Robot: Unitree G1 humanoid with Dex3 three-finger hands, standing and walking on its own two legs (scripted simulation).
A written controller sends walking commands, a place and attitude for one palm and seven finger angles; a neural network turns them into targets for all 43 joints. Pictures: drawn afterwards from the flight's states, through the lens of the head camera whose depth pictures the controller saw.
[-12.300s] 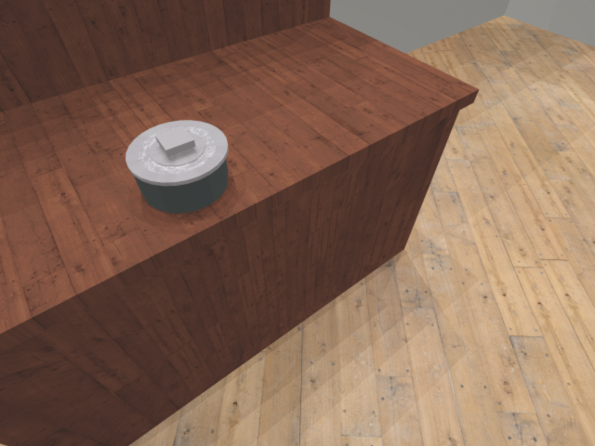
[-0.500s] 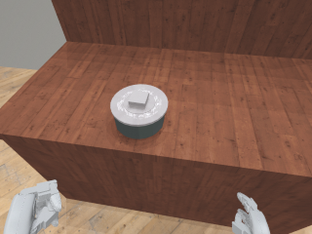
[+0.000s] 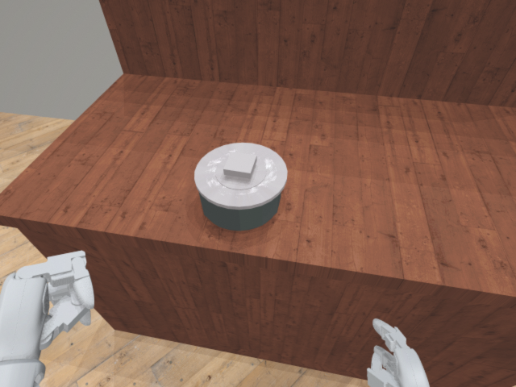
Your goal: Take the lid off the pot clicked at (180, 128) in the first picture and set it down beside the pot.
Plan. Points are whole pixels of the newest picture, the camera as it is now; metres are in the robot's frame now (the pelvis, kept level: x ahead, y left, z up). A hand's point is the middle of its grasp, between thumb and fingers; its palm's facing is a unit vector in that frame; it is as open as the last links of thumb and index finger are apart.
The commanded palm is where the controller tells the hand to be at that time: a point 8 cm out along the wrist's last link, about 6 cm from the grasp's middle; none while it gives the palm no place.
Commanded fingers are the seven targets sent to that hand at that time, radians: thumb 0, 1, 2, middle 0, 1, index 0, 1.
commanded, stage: reach forward and open the fingers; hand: left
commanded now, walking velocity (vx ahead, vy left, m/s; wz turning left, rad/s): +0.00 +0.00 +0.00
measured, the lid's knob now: (240, 164) +0.48 +0.10 +0.08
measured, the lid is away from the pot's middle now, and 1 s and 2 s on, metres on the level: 0.00 0.00 0.00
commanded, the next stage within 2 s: move the open hand above the knob in 1.10 s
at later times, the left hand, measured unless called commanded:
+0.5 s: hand (71, 299) +0.17 +0.25 +0.12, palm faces -0.27 +0.00 -0.96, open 4.1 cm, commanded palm +0.17 +0.25 +0.18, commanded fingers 0.00 0.13 1.25 -1.00 -0.58 -1.00 -0.58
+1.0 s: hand (103, 259) +0.22 +0.23 +0.14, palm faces -0.19 +0.01 -0.98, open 9.6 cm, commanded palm +0.21 +0.23 +0.20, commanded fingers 0.00 -0.25 1.36 -0.83 -0.08 -0.83 -0.08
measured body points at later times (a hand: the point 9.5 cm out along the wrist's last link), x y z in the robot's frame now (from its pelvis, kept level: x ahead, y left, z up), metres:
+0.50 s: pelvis -0.03 -0.02 +0.00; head -0.02 -0.06 +0.45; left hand +0.18 +0.25 +0.18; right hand +0.18 -0.26 -0.09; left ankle -0.06 +0.10 -0.74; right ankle +0.01 -0.15 -0.74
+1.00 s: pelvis -0.06 -0.02 +0.00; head -0.05 -0.06 +0.45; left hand +0.23 +0.22 +0.20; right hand +0.14 -0.24 -0.10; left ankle -0.06 +0.10 -0.74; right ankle +0.01 -0.15 -0.74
